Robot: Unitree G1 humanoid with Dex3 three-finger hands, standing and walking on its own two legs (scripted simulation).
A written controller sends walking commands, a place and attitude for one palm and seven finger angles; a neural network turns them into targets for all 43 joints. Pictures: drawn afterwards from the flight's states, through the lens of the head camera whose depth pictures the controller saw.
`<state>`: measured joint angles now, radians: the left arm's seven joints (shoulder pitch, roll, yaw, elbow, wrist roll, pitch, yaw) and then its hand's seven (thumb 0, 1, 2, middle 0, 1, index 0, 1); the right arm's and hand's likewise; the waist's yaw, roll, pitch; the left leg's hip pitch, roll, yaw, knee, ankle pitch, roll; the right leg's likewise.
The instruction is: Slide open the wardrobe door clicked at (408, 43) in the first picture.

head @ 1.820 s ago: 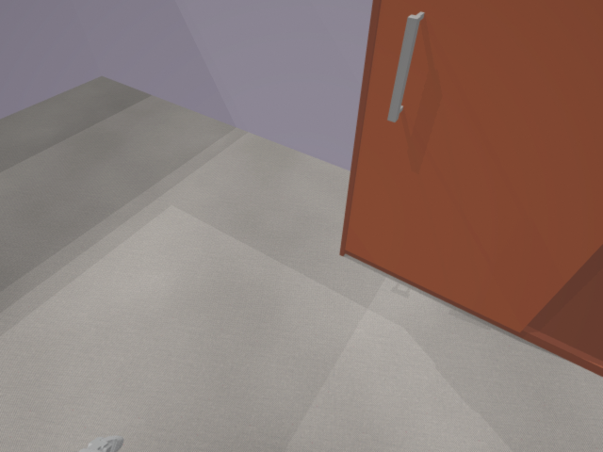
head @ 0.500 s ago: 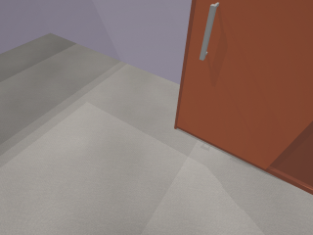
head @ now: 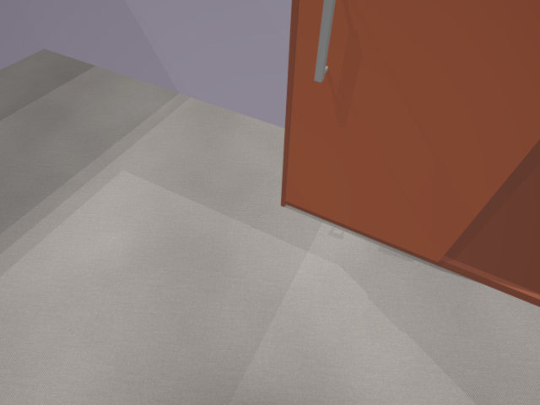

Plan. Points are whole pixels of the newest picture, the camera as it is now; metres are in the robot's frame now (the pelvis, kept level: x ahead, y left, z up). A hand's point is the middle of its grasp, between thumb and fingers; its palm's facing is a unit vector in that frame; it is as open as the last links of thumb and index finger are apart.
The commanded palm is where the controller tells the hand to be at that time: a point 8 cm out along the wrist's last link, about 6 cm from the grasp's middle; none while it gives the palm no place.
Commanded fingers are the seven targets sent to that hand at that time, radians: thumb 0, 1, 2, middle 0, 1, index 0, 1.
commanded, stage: turn to face it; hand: left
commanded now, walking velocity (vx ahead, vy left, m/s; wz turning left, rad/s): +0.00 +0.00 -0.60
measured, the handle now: (328, 32) +0.99 -0.08 +0.09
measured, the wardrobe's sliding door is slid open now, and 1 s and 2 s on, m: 0.00 0.00 0.00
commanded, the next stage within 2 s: take the last steps up to it in 0.72 s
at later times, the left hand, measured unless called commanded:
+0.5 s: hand out of the picture +0.05 +0.16 -0.15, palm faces -0.14 -0.96 -0.26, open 7.4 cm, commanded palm none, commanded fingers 0.00 0.90 0.90 -0.20 -0.30 -0.20 -0.30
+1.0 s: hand out of the picture +0.08 +0.21 -0.16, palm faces -0.38 -0.90 -0.21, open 7.4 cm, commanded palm none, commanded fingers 0.00 0.90 0.90 -0.20 -0.30 -0.20 -0.30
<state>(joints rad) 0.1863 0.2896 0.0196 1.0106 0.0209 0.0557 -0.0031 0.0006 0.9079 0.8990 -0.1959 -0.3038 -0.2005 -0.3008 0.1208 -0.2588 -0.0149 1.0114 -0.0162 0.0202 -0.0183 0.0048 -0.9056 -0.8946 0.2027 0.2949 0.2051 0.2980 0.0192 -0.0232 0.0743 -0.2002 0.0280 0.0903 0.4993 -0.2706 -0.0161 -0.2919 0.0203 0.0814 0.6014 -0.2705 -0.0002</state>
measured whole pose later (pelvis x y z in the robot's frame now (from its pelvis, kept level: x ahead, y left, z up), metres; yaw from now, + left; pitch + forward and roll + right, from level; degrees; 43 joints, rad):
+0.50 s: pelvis -0.02 -0.03 +0.01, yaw -13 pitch +1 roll +2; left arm 0.27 0.18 0.05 0.94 0.03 0.03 0.01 0.00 0.91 0.90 -0.20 -0.30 -0.20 -0.30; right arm 0.13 -0.25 -0.06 0.97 -0.02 0.05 -0.03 0.01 -0.91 -0.89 0.20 0.29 0.20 0.30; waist 0.03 0.01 0.05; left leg -0.44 0.04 -0.03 0.99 -0.36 -0.07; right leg -0.30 0.10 0.10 0.45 -0.15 -0.08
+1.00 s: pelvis -0.03 +0.04 +0.01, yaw -23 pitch +0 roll -1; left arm 0.28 0.23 0.06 1.00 0.04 0.05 -0.01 0.00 0.91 0.90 -0.19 -0.30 -0.20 -0.30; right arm 0.33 -0.16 -0.02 1.01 -0.03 -0.01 -0.02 0.01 -0.90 -0.89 0.20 0.29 0.21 0.30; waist -0.02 -0.02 -0.01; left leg -0.17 0.02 0.10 0.43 -0.27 0.04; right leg -0.38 -0.03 -0.01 0.87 -0.41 0.03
